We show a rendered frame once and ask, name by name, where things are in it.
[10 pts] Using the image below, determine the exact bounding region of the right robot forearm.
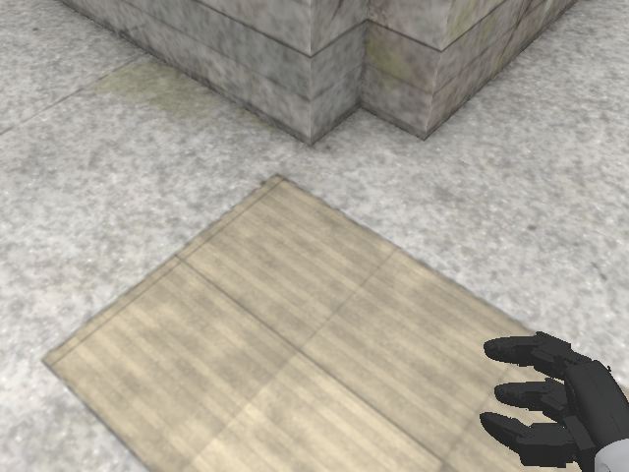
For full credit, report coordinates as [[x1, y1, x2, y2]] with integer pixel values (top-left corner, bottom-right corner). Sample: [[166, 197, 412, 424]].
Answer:
[[595, 439, 629, 472]]

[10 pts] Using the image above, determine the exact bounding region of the right robot hand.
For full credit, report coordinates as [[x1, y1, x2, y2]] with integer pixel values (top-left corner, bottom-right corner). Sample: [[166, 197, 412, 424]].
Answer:
[[480, 331, 629, 472]]

